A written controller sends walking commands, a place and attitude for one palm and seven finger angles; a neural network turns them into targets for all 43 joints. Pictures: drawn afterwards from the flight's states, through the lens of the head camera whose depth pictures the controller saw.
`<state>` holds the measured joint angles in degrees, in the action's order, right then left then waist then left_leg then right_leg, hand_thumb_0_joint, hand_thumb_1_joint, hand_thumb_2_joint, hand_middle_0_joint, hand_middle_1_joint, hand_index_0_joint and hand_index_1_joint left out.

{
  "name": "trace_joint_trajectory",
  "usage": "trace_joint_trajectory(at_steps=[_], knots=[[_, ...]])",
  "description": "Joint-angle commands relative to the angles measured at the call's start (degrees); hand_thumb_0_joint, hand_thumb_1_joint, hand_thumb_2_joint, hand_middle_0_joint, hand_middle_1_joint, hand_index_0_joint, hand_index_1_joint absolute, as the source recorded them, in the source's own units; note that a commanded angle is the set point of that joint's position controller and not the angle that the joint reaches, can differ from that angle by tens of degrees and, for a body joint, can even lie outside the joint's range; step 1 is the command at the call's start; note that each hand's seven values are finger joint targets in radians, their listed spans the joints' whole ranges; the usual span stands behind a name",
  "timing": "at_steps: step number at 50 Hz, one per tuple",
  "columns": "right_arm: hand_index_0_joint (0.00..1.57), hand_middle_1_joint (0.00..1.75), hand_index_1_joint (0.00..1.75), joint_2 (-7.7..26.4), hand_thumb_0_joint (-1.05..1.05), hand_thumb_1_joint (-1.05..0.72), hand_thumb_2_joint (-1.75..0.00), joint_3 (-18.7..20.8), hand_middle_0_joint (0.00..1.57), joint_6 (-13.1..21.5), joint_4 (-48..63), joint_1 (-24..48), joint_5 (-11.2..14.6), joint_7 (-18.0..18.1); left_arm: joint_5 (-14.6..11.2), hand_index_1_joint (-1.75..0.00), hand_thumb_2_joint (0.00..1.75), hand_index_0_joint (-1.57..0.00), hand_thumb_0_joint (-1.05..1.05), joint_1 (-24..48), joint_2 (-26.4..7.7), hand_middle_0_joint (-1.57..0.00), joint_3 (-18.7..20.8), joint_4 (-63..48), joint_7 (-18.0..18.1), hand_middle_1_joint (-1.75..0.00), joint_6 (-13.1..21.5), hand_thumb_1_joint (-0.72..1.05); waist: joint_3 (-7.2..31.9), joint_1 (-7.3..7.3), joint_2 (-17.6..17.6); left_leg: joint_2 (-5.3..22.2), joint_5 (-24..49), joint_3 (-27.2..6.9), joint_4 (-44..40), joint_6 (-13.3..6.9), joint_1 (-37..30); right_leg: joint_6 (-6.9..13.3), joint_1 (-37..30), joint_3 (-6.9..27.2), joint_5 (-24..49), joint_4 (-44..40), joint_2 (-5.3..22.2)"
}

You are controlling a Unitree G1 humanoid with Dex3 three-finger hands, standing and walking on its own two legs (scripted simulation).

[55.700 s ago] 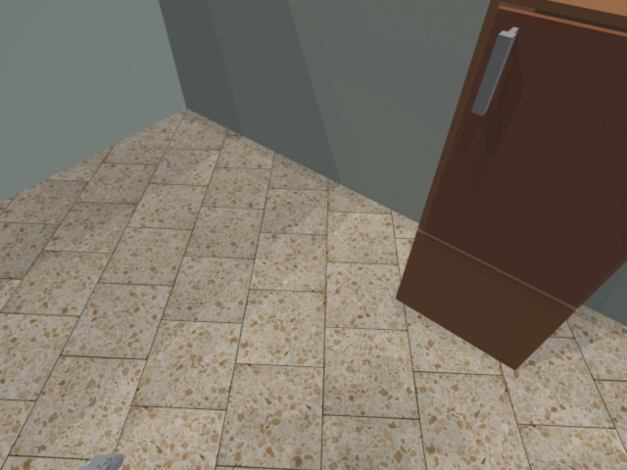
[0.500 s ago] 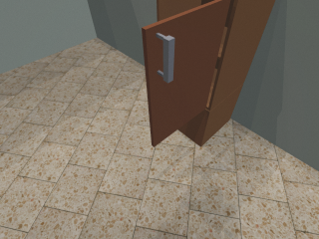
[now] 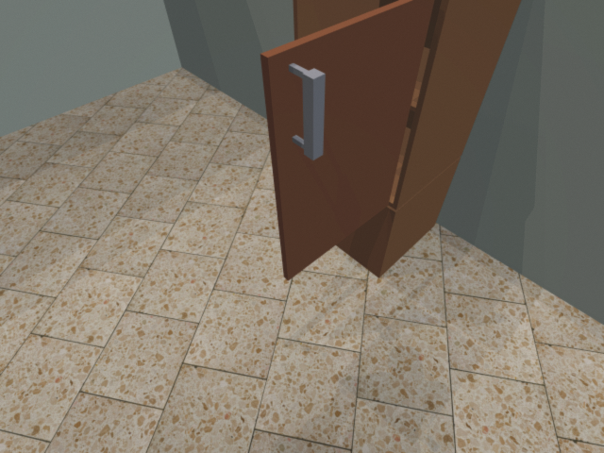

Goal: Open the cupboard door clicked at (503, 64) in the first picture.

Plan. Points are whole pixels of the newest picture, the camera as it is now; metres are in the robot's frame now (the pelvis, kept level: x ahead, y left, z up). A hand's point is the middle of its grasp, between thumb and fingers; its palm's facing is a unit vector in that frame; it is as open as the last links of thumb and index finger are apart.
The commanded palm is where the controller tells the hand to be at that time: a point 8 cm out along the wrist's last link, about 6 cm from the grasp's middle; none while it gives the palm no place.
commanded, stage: look to check the result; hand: left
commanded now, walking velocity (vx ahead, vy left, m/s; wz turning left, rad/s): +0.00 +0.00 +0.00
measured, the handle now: (304, 112) +0.59 +0.03 +0.15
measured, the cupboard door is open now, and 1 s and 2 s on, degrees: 88 88 88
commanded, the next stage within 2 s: stand and wait in 0.32 s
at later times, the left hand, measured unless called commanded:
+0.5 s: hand out of the picture +0.05 +0.19 -0.16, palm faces +0.02 -0.96 -0.27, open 7.3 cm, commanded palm none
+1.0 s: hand out of the picture +0.07 +0.20 -0.16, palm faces +0.00 -0.95 -0.30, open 7.4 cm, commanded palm none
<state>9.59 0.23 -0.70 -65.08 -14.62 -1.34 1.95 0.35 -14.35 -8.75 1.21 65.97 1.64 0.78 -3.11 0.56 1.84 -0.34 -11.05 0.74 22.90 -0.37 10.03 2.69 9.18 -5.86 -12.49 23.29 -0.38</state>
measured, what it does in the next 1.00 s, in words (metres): stands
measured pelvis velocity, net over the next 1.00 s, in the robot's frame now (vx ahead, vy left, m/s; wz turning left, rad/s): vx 0.01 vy -0.02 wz -0.01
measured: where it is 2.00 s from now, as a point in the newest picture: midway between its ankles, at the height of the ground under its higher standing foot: outside the picture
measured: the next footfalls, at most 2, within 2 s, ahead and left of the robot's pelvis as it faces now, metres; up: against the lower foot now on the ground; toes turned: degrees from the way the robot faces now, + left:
none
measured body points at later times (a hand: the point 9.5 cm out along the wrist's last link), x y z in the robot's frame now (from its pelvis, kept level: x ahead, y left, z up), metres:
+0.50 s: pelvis +0.01 -0.01 +0.00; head +0.02 -0.03 +0.45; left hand +0.05 +0.24 -0.14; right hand +0.04 -0.26 -0.16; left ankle +0.02 +0.12 -0.74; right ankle +0.01 -0.09 -0.74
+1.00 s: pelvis +0.01 -0.02 +0.00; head +0.03 -0.04 +0.45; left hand +0.07 +0.25 -0.13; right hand +0.05 -0.29 -0.15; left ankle +0.02 +0.12 -0.74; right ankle +0.01 -0.09 -0.74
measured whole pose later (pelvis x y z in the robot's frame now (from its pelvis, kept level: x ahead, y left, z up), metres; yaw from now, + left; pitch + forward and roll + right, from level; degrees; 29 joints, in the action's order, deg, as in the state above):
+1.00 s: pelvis +0.01 -0.02 +0.00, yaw -1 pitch -2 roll +0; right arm 15.6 0.3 -0.6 -65.2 -9.1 -1.2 1.4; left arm 0.4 -8.7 -14.2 1.3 65.5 0.9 1.5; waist -3.4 0.4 1.9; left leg 1.5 -10.1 0.7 18.6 1.4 6.2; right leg 4.2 5.2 -5.8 -11.1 18.1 -2.5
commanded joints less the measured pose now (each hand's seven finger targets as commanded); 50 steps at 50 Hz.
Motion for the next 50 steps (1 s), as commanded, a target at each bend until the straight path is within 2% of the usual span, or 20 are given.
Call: trace_joint_trajectory(at_steps=[1,5,13,18,25,28,42,45,50], knots=[[0.20,0.30,0.30,6.0,0.00,-0.90,-0.90,0.9,0.20,0.8,1.3,-2.2,0.0,0.1,0.0,-0.30,0.90,-0.20,0.00,-1.6,-7.9,-0.20,1.4,-1.6,0.3,-0.30,0.7,0.90,-0.9,-0.02,-1.9,5.2,4.2,-4.6,-3.7,-1.5,1.2,0.9,0.5,8.0,0.4,-7.2,7.6],[0.20,0.30,0.30,7.3,0.00,-0.90,-0.90,1.1,0.20,1.0,1.5,-1.1,0.2,0.2,0.0,-0.30,0.90,-0.20,0.00,-0.8,-8.9,-0.20,1.6,-1.8,0.3,-0.30,1.0,0.90,1.2,-0.19,-1.6,5.7,7.0,-4.9,-3.8,-1.5,0.1,0.8,-1.7,7.7,5.4,-6.5,7.5],[0.20,0.30,0.30,8.7,0.00,-0.90,-0.90,1.1,0.20,0.9,1.4,0.9,0.1,0.1,0.0,-0.30,0.90,-0.20,0.00,1.1,-10.4,-0.20,1.5,-1.9,0.1,-0.30,1.0,0.90,-0.7,-0.18,-1.6,5.8,5.5,-4.8,-4.8,-1.3,0.0,0.7,-1.1,8.2,3.7,-8.0,7.6],[0.20,0.30,0.30,9.7,0.00,-0.90,-0.90,1.2,0.20,1.0,1.6,1.8,0.0,0.0,0.0,-0.30,0.90,-0.20,0.00,2.2,-11.4,-0.20,1.7,-2.3,0.0,-0.30,1.1,0.90,0.0,-0.17,-1.5,6.0,5.9,-4.8,-5.0,-1.2,-0.4,0.7,-1.8,8.5,4.1,-8.4,7.7],[0.20,0.30,0.30,11.6,0.00,-0.90,-0.90,1.4,0.20,1.1,2.1,3.4,0.2,0.0,0.1,-0.30,0.90,-0.20,0.00,3.5,-13.1,-0.20,2.0,-2.7,0.0,-0.30,1.4,0.90,2.4,-0.37,-1.9,6.4,8.2,-4.8,-5.0,-1.1,-1.9,0.5,-3.8,8.3,9.2,-8.1,7.9],[0.20,0.30,0.30,11.9,0.00,-0.90,-0.90,1.4,0.20,1.1,1.9,3.9,0.1,0.0,0.0,-0.30,0.90,-0.20,0.00,4.1,-13.4,-0.20,1.9,-2.7,-0.1,-0.30,1.4,0.90,1.3,-0.37,-1.8,6.4,7.4,-4.8,-5.4,-1.0,-1.5,0.5,-3.6,8.5,8.7,-8.5,8.1],[0.20,0.30,0.30,13.6,0.00,-0.90,-0.90,1.5,0.20,1.1,2.2,5.0,0.2,-0.1,0.0,-0.30,0.90,-0.20,0.00,5.6,-15.5,-0.20,2.1,-3.1,-0.1,-0.30,1.5,0.90,2.6,-0.35,-1.9,6.7,8.1,-4.4,-5.7,-0.8,-2.8,-0.2,-5.0,9.0,11.8,-9.1,8.3],[0.20,0.30,0.30,13.9,0.00,-0.90,-0.90,1.5,0.20,1.0,2.3,5.3,0.3,-0.1,0.0,-0.30,0.90,-0.20,0.00,5.7,-15.7,-0.20,2.1,-3.1,-0.1,-0.30,1.5,0.90,1.5,-0.48,-2.2,6.6,7.3,-4.4,-5.8,-0.8,-2.7,-0.2,-4.1,9.1,9.8,-9.8,8.1],[0.20,0.30,0.30,14.2,0.00,-0.90,-0.90,1.5,0.20,1.1,2.4,5.4,0.3,-0.1,0.1,-0.30,0.90,-0.20,0.00,5.9,-15.9,-0.20,2.1,-2.9,-0.2,-0.30,1.6,0.90,2.1,-0.37,-2.0,6.9,7.7,-4.3,-5.9,-0.8,-3.5,-0.1,-4.0,9.2,10.3,-9.8,8.1]])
